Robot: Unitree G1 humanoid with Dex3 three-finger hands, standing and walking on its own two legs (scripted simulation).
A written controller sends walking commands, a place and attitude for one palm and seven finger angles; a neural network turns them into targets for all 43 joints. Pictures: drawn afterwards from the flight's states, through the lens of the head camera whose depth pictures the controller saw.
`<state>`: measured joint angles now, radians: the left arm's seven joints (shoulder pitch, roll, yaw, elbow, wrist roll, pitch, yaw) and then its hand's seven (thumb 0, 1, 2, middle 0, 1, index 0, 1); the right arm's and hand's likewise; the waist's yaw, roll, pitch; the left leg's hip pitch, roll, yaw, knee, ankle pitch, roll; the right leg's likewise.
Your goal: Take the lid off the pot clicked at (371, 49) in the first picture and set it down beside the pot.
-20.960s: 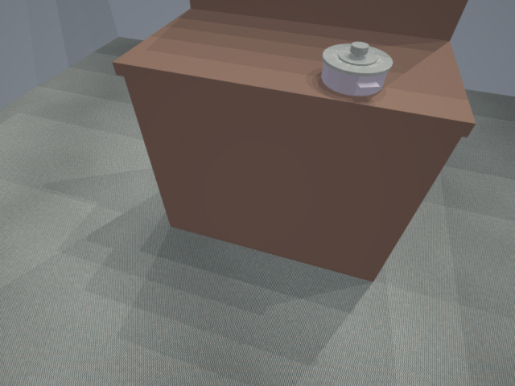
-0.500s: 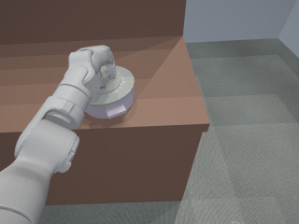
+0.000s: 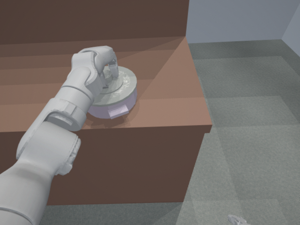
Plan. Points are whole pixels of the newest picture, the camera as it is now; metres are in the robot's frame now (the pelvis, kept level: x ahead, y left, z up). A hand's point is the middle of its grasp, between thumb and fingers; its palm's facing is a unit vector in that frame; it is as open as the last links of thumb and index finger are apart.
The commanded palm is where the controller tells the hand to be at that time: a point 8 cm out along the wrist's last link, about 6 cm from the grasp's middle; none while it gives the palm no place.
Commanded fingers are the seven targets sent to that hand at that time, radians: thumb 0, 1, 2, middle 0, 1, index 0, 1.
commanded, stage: lift the lid straight up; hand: left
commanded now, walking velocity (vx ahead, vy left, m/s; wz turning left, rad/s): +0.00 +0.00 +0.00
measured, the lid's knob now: (104, 76) +0.49 +0.13 +0.16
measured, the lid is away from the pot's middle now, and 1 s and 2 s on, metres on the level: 0.00 0.01 0.02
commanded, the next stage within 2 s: none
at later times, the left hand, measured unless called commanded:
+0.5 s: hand (103, 73) +0.45 +0.12 +0.20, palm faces -0.33 -0.08 -0.94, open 7.3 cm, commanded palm +0.44 +0.13 +0.27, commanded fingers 0.00 0.72 0.90 -0.89 -1.03 -0.87 -1.01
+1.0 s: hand (92, 58) +0.46 +0.14 +0.24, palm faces -0.27 -0.11 -0.96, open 7.3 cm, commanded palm +0.44 +0.14 +0.31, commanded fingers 0.00 0.72 0.90 -0.89 -1.03 -0.87 -1.01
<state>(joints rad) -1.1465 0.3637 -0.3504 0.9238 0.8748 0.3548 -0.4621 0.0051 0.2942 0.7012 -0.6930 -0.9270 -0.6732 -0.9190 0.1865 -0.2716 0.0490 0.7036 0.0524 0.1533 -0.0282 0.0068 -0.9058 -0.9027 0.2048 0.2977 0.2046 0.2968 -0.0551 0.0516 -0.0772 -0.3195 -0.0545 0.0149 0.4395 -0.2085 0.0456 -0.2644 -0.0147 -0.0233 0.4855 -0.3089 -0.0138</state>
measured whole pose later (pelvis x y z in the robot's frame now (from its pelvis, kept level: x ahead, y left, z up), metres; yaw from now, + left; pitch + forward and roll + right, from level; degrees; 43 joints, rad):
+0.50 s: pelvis -0.01 +0.00 +0.00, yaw +0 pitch +4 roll +1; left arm -1.18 0.36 -0.35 0.91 0.85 0.34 -0.49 -0.01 0.30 0.69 -0.70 -0.92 -0.68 -0.90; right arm 0.17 -0.26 0.06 0.73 0.05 0.09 -0.04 0.01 -0.91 -0.90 0.21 0.30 0.20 0.30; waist -0.04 0.06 -0.07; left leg -0.29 -0.06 0.01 0.42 -0.19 0.04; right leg -0.25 -0.02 -0.02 0.49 -0.30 -0.02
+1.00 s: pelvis -0.01 +0.00 +0.00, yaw +0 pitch +4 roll +1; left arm -1.26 0.44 -0.31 0.93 0.88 0.36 -0.53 -0.01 0.29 0.70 -0.71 -0.92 -0.68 -0.90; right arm 0.18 -0.28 0.05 0.72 0.05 0.08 -0.05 0.01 -0.91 -0.90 0.20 0.30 0.20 0.30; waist -0.06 0.05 -0.07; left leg -0.29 -0.05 0.02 0.42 -0.19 0.04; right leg -0.25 -0.01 -0.02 0.48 -0.30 -0.02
